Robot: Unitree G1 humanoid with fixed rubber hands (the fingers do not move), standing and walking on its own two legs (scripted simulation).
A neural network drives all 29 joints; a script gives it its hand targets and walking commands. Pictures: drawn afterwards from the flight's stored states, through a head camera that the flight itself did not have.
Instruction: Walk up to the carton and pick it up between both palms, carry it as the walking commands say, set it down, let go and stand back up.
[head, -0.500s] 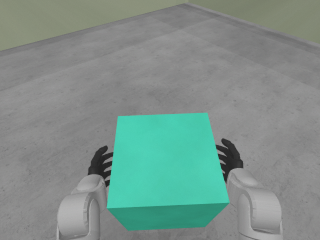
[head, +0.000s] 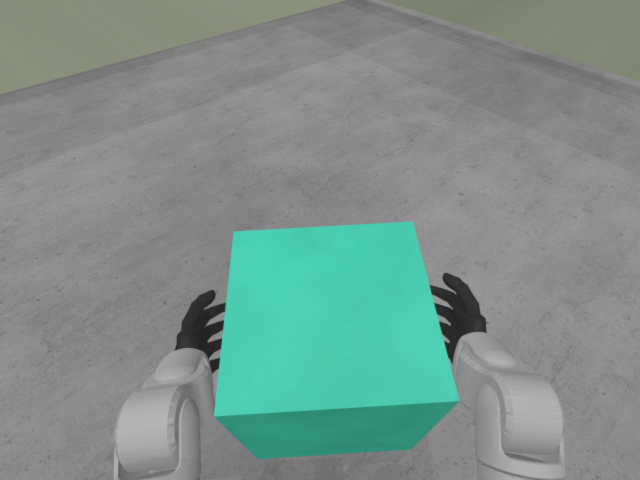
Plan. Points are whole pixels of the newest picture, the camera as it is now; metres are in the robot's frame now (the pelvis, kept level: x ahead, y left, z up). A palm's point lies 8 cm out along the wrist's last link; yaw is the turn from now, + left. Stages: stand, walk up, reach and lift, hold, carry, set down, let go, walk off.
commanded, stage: carry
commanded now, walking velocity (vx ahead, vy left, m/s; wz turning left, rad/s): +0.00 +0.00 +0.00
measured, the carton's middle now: (329, 349) +0.27 +0.00 +0.02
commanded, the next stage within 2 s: none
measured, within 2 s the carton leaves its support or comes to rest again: neither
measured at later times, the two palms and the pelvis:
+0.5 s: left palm (194, 364) +0.23 +0.15 +0.07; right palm (462, 346) +0.24 -0.15 +0.08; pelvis -0.01 +0.00 +0.00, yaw +0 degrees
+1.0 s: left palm (174, 450) +0.14 +0.16 +0.06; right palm (480, 435) +0.15 -0.14 +0.08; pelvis -0.09 +0.01 -0.02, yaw +0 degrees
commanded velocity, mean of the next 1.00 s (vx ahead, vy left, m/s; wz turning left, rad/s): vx -0.19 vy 0.00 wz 0.00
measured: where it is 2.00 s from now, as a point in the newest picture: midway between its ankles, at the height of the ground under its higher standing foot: outside the picture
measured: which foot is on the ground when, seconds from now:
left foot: down 0.00-1.00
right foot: down 0.00-1.00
